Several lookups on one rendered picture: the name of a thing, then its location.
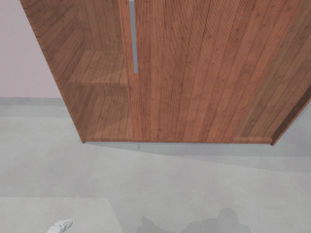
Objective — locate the robot left hand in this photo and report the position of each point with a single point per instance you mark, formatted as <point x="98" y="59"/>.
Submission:
<point x="60" y="226"/>

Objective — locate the wardrobe door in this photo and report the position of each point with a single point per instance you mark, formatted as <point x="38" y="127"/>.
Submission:
<point x="200" y="63"/>
<point x="285" y="81"/>

